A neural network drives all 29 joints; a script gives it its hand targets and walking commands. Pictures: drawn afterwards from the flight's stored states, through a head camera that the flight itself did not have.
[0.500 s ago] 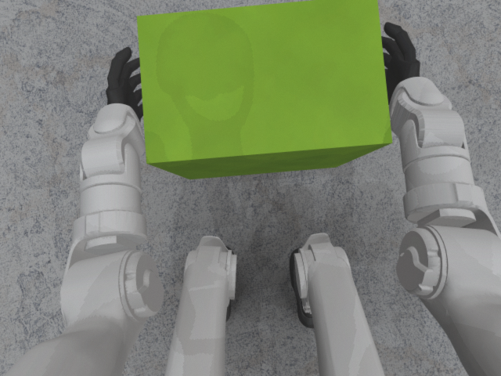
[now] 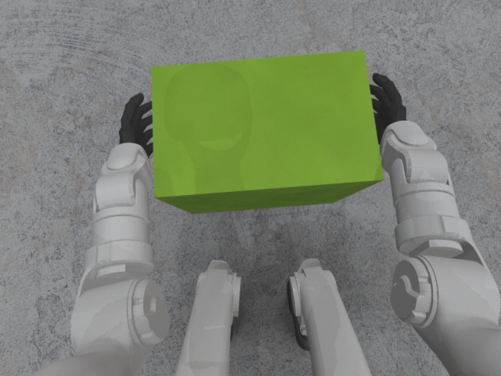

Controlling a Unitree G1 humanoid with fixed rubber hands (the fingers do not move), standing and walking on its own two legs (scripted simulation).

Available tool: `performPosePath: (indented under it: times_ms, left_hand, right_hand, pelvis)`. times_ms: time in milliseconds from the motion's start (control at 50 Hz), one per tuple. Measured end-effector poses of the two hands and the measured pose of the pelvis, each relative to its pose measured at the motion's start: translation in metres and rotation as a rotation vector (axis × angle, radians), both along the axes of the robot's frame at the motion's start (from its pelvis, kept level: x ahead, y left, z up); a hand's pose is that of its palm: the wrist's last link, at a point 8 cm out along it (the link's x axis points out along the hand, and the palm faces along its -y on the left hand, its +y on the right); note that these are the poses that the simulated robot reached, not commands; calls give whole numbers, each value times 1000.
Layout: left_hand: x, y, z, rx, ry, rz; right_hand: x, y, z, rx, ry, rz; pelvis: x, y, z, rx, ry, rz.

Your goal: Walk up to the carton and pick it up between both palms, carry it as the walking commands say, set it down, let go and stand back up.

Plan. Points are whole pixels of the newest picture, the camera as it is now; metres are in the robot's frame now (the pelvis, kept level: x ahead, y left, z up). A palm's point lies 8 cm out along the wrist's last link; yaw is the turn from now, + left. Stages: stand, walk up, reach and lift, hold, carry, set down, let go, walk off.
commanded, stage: reach and lift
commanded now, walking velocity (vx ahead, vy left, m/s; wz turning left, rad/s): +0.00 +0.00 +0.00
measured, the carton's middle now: (260, 148) +0.47 +0.00 -0.12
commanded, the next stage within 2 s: none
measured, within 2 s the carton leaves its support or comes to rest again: neither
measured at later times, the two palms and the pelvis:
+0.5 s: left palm (108, 140) +0.44 +0.20 +0.02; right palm (414, 116) +0.46 -0.19 +0.01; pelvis +0.02 +0.00 +0.07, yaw +0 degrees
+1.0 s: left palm (70, 134) +0.42 +0.20 +0.09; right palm (453, 104) +0.44 -0.19 +0.09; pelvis +0.05 +0.00 +0.13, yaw +0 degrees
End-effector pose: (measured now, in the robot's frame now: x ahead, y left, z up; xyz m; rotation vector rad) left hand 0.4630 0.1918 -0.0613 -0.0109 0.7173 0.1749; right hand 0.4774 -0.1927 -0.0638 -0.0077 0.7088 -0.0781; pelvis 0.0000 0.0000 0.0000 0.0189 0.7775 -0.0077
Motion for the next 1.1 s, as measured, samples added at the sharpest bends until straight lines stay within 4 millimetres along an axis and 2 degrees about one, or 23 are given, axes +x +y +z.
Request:
performPosePath:
  times_ms: [1100]
  left_hand:
    - [-45, 5, 164, -1, 22, -11]
  right_hand:
    - [-45, 4, 164, 0, 30, 5]
  pelvis:
    - [57, 1, 147, -9, -270, 3]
